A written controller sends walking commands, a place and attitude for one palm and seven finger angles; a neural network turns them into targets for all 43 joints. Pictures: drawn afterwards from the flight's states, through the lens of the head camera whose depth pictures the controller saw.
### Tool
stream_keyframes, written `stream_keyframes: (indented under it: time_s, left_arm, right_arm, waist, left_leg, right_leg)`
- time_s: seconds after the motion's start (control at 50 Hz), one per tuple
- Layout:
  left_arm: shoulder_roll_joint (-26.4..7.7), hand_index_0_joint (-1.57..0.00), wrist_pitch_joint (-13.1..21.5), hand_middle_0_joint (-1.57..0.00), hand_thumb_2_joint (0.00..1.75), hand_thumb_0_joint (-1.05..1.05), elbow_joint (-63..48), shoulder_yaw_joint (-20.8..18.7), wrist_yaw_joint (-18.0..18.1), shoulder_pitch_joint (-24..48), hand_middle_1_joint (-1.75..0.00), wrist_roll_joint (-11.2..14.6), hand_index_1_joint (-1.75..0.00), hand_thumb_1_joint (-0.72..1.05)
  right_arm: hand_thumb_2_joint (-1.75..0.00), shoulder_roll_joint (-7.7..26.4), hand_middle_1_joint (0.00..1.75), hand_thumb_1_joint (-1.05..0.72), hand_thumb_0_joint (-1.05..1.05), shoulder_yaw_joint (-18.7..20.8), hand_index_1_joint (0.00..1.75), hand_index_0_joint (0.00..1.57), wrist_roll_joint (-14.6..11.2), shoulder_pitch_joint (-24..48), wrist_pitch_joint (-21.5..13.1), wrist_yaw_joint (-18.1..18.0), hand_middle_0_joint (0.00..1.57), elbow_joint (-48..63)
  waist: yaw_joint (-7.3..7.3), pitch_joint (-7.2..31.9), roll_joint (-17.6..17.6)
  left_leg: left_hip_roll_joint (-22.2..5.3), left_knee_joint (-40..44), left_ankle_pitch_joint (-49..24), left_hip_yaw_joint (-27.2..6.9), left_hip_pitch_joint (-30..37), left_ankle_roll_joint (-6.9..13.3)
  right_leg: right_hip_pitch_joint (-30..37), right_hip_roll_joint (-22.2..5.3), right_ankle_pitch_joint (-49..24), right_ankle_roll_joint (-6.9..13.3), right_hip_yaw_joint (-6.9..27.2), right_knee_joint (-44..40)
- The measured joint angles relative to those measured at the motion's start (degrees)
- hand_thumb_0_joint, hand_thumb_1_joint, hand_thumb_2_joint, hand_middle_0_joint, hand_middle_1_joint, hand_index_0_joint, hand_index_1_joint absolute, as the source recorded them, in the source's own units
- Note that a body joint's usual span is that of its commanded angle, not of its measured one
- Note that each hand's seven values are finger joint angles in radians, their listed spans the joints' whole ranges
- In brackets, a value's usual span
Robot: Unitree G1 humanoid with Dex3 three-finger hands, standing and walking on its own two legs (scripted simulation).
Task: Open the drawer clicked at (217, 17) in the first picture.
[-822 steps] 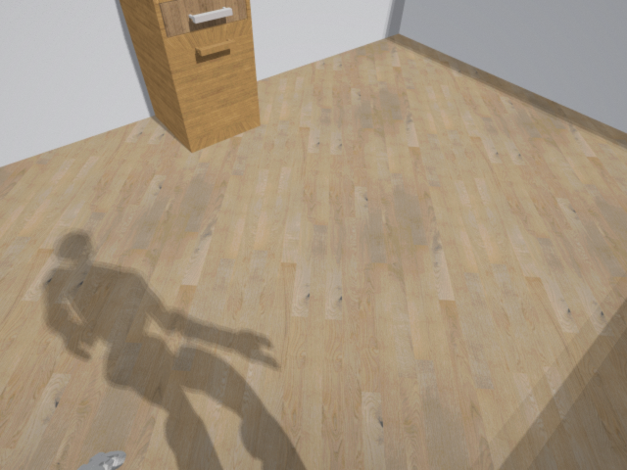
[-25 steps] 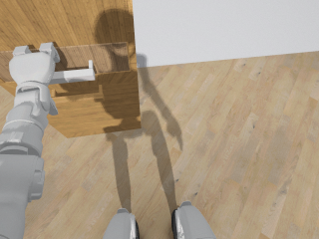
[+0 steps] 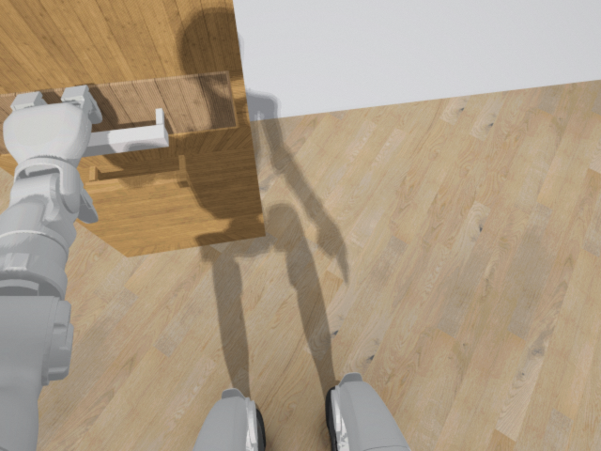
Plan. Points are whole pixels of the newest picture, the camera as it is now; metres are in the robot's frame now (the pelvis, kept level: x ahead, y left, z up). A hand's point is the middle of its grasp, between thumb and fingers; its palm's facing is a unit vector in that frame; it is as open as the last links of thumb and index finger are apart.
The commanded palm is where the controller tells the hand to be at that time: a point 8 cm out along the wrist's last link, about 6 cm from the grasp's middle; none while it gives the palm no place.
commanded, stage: move the hooked fingers above the handle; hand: left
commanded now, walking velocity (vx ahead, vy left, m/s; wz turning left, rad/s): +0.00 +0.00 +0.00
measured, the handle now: (106, 131) +0.58 +0.26 -0.05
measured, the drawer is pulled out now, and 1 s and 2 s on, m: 0.00 0.00 0.00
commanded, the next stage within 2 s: lower the fingers behind the handle in 0.52 s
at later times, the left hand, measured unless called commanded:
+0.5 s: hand (80, 160) +0.51 +0.26 -0.01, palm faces -0.13 -0.04 -0.99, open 13.8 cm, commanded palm +0.51 +0.25 +0.06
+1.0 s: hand (102, 152) +0.53 +0.25 -0.02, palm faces -0.06 -0.05 -1.00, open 13.8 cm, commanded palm +0.52 +0.24 +0.03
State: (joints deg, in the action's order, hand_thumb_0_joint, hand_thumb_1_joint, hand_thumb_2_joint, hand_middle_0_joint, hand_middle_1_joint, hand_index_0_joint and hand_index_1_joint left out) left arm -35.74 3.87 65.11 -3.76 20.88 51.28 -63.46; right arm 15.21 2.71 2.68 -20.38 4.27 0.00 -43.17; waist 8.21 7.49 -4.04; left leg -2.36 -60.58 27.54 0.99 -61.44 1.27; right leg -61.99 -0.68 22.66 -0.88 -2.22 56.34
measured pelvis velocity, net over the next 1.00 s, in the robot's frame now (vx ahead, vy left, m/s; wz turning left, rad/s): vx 0.00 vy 0.01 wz -0.01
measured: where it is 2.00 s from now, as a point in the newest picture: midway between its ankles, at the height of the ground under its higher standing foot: outside the picture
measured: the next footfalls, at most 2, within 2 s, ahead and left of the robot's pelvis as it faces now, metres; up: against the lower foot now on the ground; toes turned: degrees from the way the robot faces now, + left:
none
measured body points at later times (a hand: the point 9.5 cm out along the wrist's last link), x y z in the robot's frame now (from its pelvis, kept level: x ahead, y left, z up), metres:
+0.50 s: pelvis +0.00 +0.01 +0.00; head +0.16 +0.01 +0.43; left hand +0.51 +0.26 +0.05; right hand -0.03 -0.27 -0.12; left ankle -0.01 +0.10 -0.66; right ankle +0.02 -0.13 -0.66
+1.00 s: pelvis +0.00 +0.01 -0.01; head +0.16 +0.02 +0.41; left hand +0.53 +0.25 +0.03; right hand -0.04 -0.26 -0.13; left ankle -0.01 +0.10 -0.66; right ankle +0.02 -0.13 -0.66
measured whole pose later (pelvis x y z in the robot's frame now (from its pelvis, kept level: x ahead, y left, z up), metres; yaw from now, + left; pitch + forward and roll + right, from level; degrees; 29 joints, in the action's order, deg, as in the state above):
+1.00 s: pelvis +0.00 +0.01 -0.01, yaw -1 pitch +30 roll -4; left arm -35.5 7.7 68.1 -5.2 22.2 54.0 -66.2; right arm 15.1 0.9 3.8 -20.8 3.8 0.3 -42.6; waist 11.5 9.0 -3.6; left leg -2.5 -64.9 29.5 0.8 -65.1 2.0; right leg -65.1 -0.5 23.8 -1.5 -2.2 59.4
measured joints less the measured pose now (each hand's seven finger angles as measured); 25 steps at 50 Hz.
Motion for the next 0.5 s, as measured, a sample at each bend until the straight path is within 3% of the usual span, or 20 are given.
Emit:
stream_keyframes:
  time_s: [0.06,0.14,0.22,0.28,0.38,0.5]
  left_arm:
    - [1.7,-0.32,0.5,-0.32,0.30,0.00,-0.3,2.4,-1.2,0.6,-1.20,1.0,-1.20,-0.48]
    - [3.5,-0.32,1.1,-0.32,0.30,0.00,1.5,4.3,-1.0,2.6,-1.20,0.5,-1.20,-0.49]
    - [3.3,-0.32,0.0,-0.32,0.30,0.00,4.5,2.9,0.4,4.9,-1.20,-0.8,-1.20,-0.49]
    - [2.2,-0.32,-1.5,-0.32,0.30,0.00,5.3,1.0,0.8,4.9,-1.20,-1.4,-1.20,-0.49]
    - [0.4,-0.32,-2.4,-0.31,0.30,0.00,4.9,0.1,-1.1,2.5,-1.20,-1.1,-1.20,-0.49]
    - [0.5,-0.32,3.4,-0.32,0.30,0.00,-0.7,-0.1,-2.9,-1.5,-1.20,0.1,-1.20,-0.48]
  right_arm:
    - [-0.90,-0.5,0.30,-0.90,0.00,0.2,0.30,0.20,-0.1,-0.1,-0.6,-0.3,0.20,-1.1]
    - [-0.90,-0.6,0.30,-0.90,0.00,-0.2,0.30,0.20,-0.1,0.3,-1.2,-0.5,0.20,-1.2]
    - [-0.90,0.0,0.30,-0.90,0.00,-1.1,0.30,0.20,0.1,1.3,-0.9,-0.3,0.20,0.2]
    - [-0.90,0.7,0.30,-0.90,0.00,-1.5,0.30,0.20,0.1,1.6,-0.3,0.1,0.20,1.7]
    - [-0.90,1.0,0.30,-0.90,0.00,-1.5,0.30,0.20,-0.2,1.0,0.5,0.1,0.20,2.7]
    - [-0.90,-0.2,0.30,-0.90,0.00,-0.6,0.30,0.20,0.0,-1.0,-0.3,-0.6,0.20,0.5]
  waist:
    - [-0.34,0.7,0.3]
    - [0.86,1.8,0.8]
    - [2.86,1.9,1.1]
    - [3.43,1.4,0.8]
    - [2.54,-0.1,0.4]
    - [0.57,0.6,0.6]
  left_leg:
    - [0.2,0.9,-0.3,-0.8,1.3,-0.1]
    - [0.3,1.7,-0.4,-1.5,2.8,-0.3]
    - [0.1,1.5,-0.2,-1.2,3.0,-0.2]
    - [-0.2,1.4,-0.1,-0.3,2.8,0.1]
    - [-0.2,1.4,-0.2,0.9,2.5,0.5]
    - [0.1,1.0,0.0,0.4,1.8,0.5]
  right_leg:
    - [1.8,-0.2,-0.1,0.1,-0.8,-1.3]
    - [3.8,-0.2,-0.2,0.2,-1.5,-2.4]
    - [3.9,0.0,-0.2,0.2,-1.2,-2.3]
    - [3.2,0.2,-0.5,0.1,-0.4,-2.1]
    - [2.2,0.3,-0.8,-0.4,0.9,-1.8]
    - [1.9,0.0,-0.4,-0.5,0.4,-1.5]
